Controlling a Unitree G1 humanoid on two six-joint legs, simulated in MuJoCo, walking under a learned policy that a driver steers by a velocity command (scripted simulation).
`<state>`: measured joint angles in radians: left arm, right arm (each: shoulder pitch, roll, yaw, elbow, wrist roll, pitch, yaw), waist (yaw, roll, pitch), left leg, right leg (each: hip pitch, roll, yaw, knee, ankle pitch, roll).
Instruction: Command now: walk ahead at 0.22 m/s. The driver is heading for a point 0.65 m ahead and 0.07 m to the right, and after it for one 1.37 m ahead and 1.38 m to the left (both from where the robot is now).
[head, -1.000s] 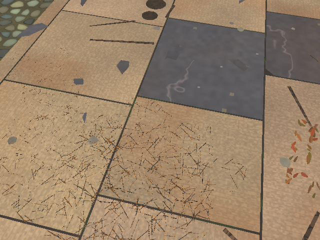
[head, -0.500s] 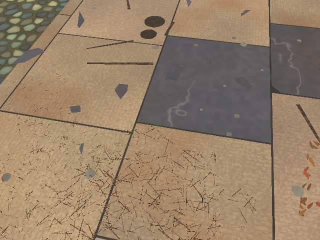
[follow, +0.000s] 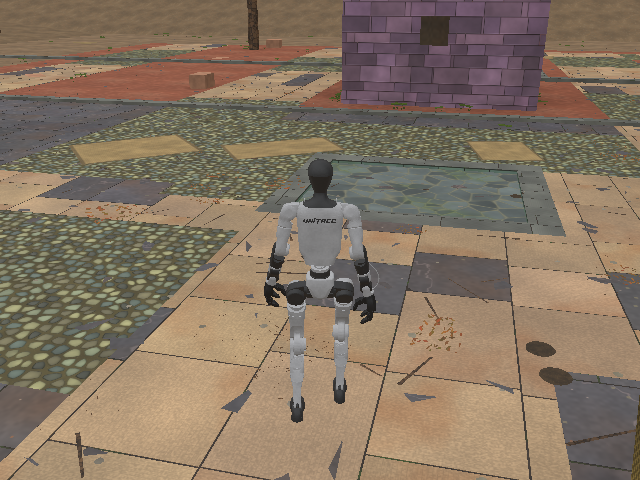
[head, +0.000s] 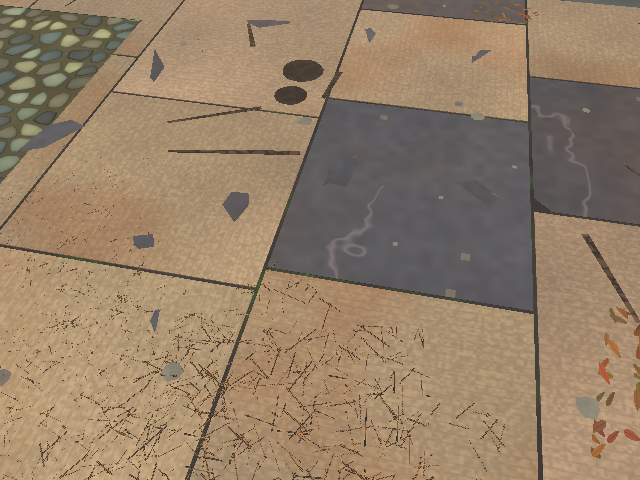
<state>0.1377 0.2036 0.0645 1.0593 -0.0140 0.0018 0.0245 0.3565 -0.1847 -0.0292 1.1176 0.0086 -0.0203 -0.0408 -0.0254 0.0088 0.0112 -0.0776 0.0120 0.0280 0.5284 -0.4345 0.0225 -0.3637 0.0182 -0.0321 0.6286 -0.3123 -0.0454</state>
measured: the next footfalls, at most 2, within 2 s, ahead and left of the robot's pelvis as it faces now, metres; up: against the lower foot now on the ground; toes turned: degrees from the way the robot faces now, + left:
left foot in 0.66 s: +0.44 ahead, +0.12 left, +0.00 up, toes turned +3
right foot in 1.20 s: +0.36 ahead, -0.11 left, +0.00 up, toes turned -18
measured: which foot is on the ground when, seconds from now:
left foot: down 0.00-0.14, up 0.16-0.64, down 0.66-1.00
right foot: down 0.00-0.66, up 0.68-1.00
